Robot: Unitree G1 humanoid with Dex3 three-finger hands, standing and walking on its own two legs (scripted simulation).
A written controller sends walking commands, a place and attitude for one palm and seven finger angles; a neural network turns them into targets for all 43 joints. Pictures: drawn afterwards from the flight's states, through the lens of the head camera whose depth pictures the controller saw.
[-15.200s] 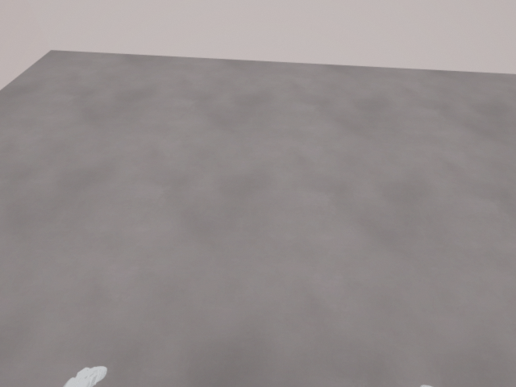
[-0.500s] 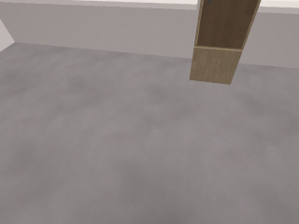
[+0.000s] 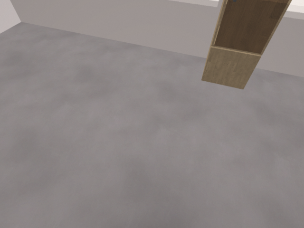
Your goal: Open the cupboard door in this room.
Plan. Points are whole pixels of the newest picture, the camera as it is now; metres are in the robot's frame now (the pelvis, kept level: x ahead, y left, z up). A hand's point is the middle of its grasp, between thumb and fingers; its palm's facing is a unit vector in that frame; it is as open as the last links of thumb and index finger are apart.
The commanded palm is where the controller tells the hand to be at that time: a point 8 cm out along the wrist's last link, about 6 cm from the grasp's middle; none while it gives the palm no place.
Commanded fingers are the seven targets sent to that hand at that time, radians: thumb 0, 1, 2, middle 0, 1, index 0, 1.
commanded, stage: turn or walk to find it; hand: left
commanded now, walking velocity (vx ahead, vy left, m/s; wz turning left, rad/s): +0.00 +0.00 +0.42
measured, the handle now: out of the picture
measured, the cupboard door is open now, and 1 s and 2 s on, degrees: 0 0 0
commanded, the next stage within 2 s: stand and wait in 0.22 s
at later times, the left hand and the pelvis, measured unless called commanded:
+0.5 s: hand out of the picture -0.03 +0.23 -0.19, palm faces +0.16 -0.97 -0.21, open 7.4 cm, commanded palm none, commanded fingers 0.00 0.90 0.90 -0.20 -0.30 -0.20 -0.30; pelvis -0.04 +0.04 -0.01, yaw +8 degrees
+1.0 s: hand out of the picture -0.07 +0.16 -0.17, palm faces +0.16 -0.97 -0.16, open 7.4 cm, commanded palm none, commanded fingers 0.00 0.90 0.90 -0.20 -0.30 -0.20 -0.30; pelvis -0.04 +0.00 +0.00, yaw +9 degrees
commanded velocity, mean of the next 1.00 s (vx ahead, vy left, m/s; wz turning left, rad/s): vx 0.00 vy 0.00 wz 0.08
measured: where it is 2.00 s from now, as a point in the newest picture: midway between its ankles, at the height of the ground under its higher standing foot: outside the picture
